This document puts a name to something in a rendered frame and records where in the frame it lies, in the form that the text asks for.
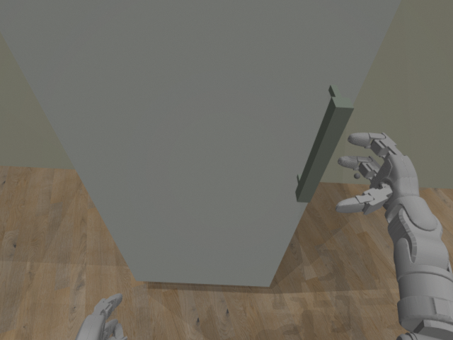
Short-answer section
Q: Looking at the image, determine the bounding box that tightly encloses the robot right hand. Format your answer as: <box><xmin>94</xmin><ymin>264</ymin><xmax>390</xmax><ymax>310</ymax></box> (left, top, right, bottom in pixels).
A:
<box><xmin>336</xmin><ymin>132</ymin><xmax>420</xmax><ymax>215</ymax></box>

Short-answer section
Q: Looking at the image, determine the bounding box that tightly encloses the robot right forearm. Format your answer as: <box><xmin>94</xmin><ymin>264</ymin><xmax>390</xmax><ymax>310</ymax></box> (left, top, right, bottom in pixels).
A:
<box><xmin>384</xmin><ymin>195</ymin><xmax>453</xmax><ymax>340</ymax></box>

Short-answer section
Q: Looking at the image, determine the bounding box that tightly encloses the robot left hand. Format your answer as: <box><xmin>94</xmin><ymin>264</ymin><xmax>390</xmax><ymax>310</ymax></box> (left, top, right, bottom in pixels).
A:
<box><xmin>75</xmin><ymin>293</ymin><xmax>127</xmax><ymax>340</ymax></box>

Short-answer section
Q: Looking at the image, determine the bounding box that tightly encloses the handle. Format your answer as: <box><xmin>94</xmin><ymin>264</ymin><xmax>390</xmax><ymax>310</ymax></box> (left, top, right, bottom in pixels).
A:
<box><xmin>295</xmin><ymin>85</ymin><xmax>354</xmax><ymax>203</ymax></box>

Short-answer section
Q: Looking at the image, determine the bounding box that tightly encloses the fridge door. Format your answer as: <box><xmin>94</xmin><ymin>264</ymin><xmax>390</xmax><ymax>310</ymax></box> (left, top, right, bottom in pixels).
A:
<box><xmin>0</xmin><ymin>0</ymin><xmax>401</xmax><ymax>287</ymax></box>

